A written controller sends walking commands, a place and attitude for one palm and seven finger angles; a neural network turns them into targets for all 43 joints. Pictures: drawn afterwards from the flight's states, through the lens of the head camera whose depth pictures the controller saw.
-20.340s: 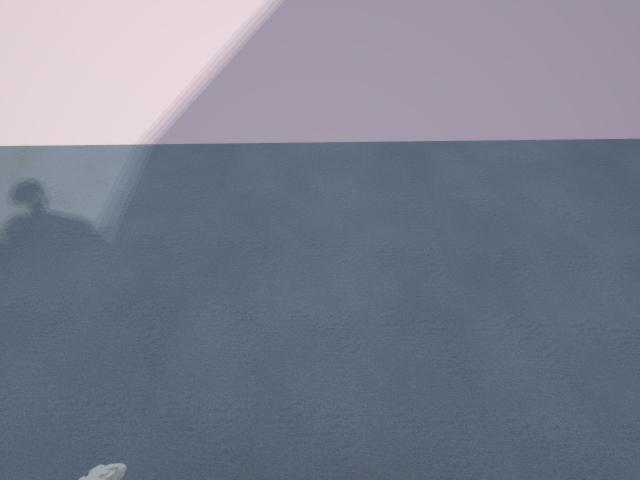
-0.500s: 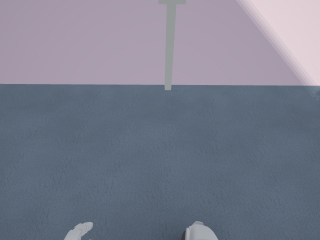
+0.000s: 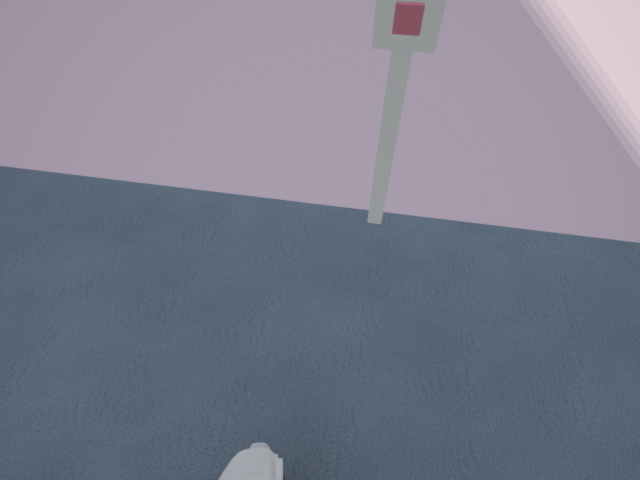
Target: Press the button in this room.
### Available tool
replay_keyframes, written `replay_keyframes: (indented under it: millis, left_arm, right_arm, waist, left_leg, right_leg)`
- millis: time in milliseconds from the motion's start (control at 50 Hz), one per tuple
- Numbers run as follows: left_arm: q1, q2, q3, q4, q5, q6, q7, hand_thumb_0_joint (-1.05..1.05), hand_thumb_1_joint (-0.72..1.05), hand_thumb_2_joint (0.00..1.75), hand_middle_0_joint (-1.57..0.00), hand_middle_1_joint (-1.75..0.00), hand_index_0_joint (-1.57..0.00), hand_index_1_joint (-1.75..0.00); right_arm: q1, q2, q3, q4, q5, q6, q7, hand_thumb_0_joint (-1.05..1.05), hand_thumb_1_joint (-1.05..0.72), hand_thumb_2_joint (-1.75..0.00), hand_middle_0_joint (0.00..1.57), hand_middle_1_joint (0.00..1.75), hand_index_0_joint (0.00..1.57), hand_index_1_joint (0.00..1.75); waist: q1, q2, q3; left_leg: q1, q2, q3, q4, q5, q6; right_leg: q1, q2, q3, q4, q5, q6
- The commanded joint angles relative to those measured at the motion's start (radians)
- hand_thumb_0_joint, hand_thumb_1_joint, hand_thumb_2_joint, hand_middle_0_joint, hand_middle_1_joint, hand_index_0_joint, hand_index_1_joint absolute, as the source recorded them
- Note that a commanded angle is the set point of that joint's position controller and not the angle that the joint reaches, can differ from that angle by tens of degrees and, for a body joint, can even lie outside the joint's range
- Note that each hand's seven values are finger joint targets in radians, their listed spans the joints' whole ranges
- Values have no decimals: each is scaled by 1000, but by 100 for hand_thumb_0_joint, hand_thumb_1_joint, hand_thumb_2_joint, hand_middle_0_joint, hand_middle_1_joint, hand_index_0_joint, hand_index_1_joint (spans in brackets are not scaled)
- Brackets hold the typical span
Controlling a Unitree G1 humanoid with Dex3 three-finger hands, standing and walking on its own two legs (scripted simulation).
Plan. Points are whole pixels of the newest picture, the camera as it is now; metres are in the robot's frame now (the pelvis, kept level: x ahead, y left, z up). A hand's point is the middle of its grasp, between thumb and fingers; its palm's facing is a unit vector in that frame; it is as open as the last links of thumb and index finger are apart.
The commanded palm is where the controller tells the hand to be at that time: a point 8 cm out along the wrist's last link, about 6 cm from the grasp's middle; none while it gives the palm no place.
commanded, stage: stand and wait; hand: left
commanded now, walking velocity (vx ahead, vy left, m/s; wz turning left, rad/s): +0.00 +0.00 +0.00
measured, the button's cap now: (408, 18) +1.17 -0.10 +0.07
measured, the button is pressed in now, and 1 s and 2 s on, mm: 0 0 0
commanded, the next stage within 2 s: turn or walk to find it in 0.18 s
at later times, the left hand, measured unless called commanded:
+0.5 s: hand (216, 405) +0.24 +0.20 -0.17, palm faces +0.02 -0.97 -0.26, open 7.3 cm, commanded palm none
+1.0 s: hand (230, 405) +0.25 +0.18 -0.18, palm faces +0.02 -0.99 -0.13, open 7.3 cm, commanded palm none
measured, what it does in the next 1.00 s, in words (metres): walks ahead: left foot, then right foot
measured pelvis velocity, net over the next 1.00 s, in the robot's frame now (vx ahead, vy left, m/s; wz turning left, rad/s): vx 0.26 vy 0.03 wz -0.04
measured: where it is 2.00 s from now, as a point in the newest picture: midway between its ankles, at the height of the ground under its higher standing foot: outside the picture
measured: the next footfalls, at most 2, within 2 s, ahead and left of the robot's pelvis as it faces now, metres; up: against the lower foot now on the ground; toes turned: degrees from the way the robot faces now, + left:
left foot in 0.10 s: +0.18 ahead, +0.13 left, +0.00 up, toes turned +9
right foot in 0.46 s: +0.24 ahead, -0.11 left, +0.00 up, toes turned -11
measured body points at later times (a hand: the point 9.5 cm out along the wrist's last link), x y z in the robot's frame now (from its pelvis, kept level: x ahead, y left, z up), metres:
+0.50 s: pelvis +0.17 +0.00 -0.02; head +0.16 -0.02 +0.43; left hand +0.24 +0.25 -0.15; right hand +0.17 -0.24 -0.18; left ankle +0.14 +0.13 -0.74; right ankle +0.20 -0.10 -0.74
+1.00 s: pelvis +0.26 +0.03 +0.00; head +0.27 +0.04 +0.45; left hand +0.25 +0.23 -0.17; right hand +0.26 -0.21 -0.15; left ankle +0.25 +0.13 -0.74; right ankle +0.20 -0.10 -0.74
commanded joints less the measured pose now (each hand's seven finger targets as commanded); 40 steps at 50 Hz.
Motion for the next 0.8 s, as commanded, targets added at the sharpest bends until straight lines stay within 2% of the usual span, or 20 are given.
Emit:
replay_keyframes:
  millis: [0, 40, 60, 80, 100, 160, 220, 300, 360, 400, 420, 440, 460, 480, 500, 540, 580, 620, 720, 780]
  left_arm:
    - [71, 149, 19, -8, 0, -9, 10, 0, 90, 90, -20, -30, -20, -30]
    - [42, 156, 16, -9, -8, -5, 15, 0, 90, 90, -20, -30, -20, -30]
    - [74, 128, 11, -24, -17, -4, 13, 0, 90, 90, -20, -30, -20, -30]
    - [96, 76, -4, -37, -24, -9, 9, 0, 90, 90, -20, -30, -20, -30]
    - [52, 92, -4, -51, -17, -4, 22, 0, 90, 90, -20, -30, -20, -30]
    - [-54, 55, 0, -54, -10, 19, 14, 0, 90, 90, -20, -30, -20, -30]
    - [19, 18, 1, -38, -3, 52, 3, 0, 90, 90, -20, -30, -20, -30]
    - [-38, 16, 10, -88, 9, 67, -13, 0, 90, 90, -20, -30, -20, -30]
    - [-69, 41, 17, -112, 11, 61, -23, 0, 90, 90, -20, -30, -20, -30]
    - [-10, 55, 13, -89, 14, 52, -21, 0, 90, 90, -20, -30, -20, -30]
    - [34, 83, 15, -71, 15, 44, -15, 0, 90, 90, -20, -30, -20, -30]
    - [70, 153, 25, -62, 17, 31, -4, 0, 90, 90, -20, -30, -20, -30]
    - [106, 226, 35, -59, 9, 27, 1, 0, 90, 90, -20, -30, -20, -30]
    - [104, 230, 33, -59, -4, 16, 5, 0, 90, 90, -20, -30, -20, -30]
    - [38, 197, 25, -64, -2, 17, 8, 0, 90, 90, -20, -30, -20, -30]
    - [-69, 160, 17, -89, -3, 20, 17, 0, 90, 90, -20, -30, -20, -30]
    - [-104, 143, 7, -91, -2, 20, 15, 0, 90, 90, -20, -30, -20, -30]
    - [-101, 138, 5, -73, -3, 23, 14, 0, 90, 90, -20, -30, -20, -30]
    - [-108, 129, 4, -33, -14, 36, 19, 0, 90, 90, -20, -30, -20, -30]
    - [-61, 72, -5, -26, -14, 50, 22, 0, 90, 90, -20, -30, -20, -30]
  right_arm:
    - [-64, -15, 12, -76, -2, -29, -2, 0, -90, -90, 20, 30, 20, 30]
    - [144, -68, 1, -7, -8, -38, -20, 0, -90, -90, 20, 30, 20, 30]
    - [282, -155, -16, 25, -15, -46, -32, 0, -90, -90, 20, 30, 20, 30]
    - [379, -229, -32, 55, -4, -39, -40, 0, -90, -90, 20, 30, 20, 30]
    - [355, -227, -22, 58, 12, -36, -45, 0, -90, -90, 20, 30, 20, 30]
    - [172, -116, 2, 21, 6, -39, -55, 0, -90, -90, 20, 30, 20, 30]
    - [123, -93, 3, 18, 5, -42, -49, 0, -90, -90, 20, 30, 20, 30]
    - [103, -98, -23, -3, -4, -31, -42, 0, -90, -90, 20, 30, 20, 30]
    - [107, -120, -32, -1, -8, -24, -40, 0, -90, -90, 20, 30, 20, 30]
    - [102, -110, -25, 7, -6, -17, -41, 0, -90, -90, 20, 30, 20, 30]
    - [110, -88, -18, 12, -2, -18, -41, 0, -90, -90, 20, 30, 20, 30]
    - [130, -34, -6, 8, 4, -18, -38, 0, -90, -90, 20, 30, 20, 30]
    - [99, -4, 7, -28, 6, -15, -34, 0, -90, -90, 20, 30, 20, 30]
    - [75, -55, 4, -34, 2, -1, -38, 0, -90, -90, 20, 30, 20, 30]
    - [75, -54, 0, -20, 5, 0, -40, 0, -90, -90, 20, 30, 20, 30]
    - [126, -26, 9, 26, 8, 3, -39, 0, -90, -90, 20, 30, 20, 30]
    - [174, 2, 18, 49, 9, 12, -38, 0, -90, -90, 20, 30, 20, 30]
    - [183, 16, 25, 56, 10, 13, -41, 0, -90, -90, 20, 30, 20, 30]
    - [208, 12, 34, 84, 10, -4, -48, 0, -90, -90, 20, 30, 20, 30]
    - [226, -57, 26, 109, 9, -18, -56, 0, -90, -90, 20, 30, 20, 30]
  waist:
    - [-12, -132, 45]
    - [-108, -73, -85]
    - [-151, 72, -225]
    - [-161, 242, -309]
    - [-146, 178, -317]
    - [-85, 77, -35]
    - [-35, 116, -55]
    - [-32, 121, 23]
    - [-28, 106, 25]
    - [8, 33, 4]
    - [27, -30, -2]
    - [40, -214, 6]
    - [52, -357, 24]
    - [55, -373, 18]
    - [20, -281, 51]
    - [-27, -113, 22]
    - [-51, -134, -10]
    - [-47, -158, -27]
    - [-62, -142, -48]
    - [-44, 26, -60]
  left_leg:
    - [61, -45, 43, -136, -49, 33]
    - [391, -84, 64, -274, 114, 51]
    - [703, 99, -118, -235, 443, 119]
    - [874, 333, -358, -233, 878, 251]
    - [812, 366, -335, -263, 894, 286]
    - [440, 272, -203, -379, 622, 218]
    - [289, 191, -97, -452, 265, 176]
    - [169, 163, -109, -542, -186, 166]
    - [182, 166, -145, -518, -308, 164]
    - [200, 122, -103, -393, -259, 123]
    - [170, 75, -54, -286, -246, 86]
    - [39, -20, 35, -66, -279, 35]
    - [-80, -83, 52, 124, -441, 8]
    - [-45, -46, -58, 210, -426, 12]
    - [-41, -40, -72, 270, -368, 7]
    - [31, -16, -73, 249, -271, -7]
    - [126, -27, -48, 150, -219, -20]
    - [168, -44, -25, 48, -188, -27]
    - [350, -46, -13, -268, 48, -26]
    - [420, 68, -96, -311, 332, 27]
  right_leg:
    - [47, -290, 155, -21, 653, -93]
    - [-26, -223, 79, 273, 784, -30]
    - [-251, -138, 35, 504, 495, 28]
    - [-458, -29, 51, 786, -263, 50]
    - [-491, -44, 153, 886, -327, 41]
    - [-504, -125, 194, 825, -208, 61]
    - [-371, -117, 150, 683, -126, 64]
    - [-332, -114, 113, 492, -11, 62]
    - [-274, -93, 92, 364, 10, 58]
    - [-174, -59, 56, 212, 87, 64]
    - [-96, -79, 86, 131, 101, 58]
    - [-5, -230, 288, 10, 86, 9]
    - [12, -415, 530, -104, 172, -88]
    - [-77, -431, 578, -142, 232, -120]
    - [-108, -421, 531, -136, 280, -146]
    - [-132, -359, 345, -83, 429, -129]
    - [-168, -294, 226, -62, 502, -98]
    - [-154, -266, 204, -57, 513, -96]
    - [-180, -209, 167, 18, 387, -46]
    - [-197, -115, 134, 57, 171, 37]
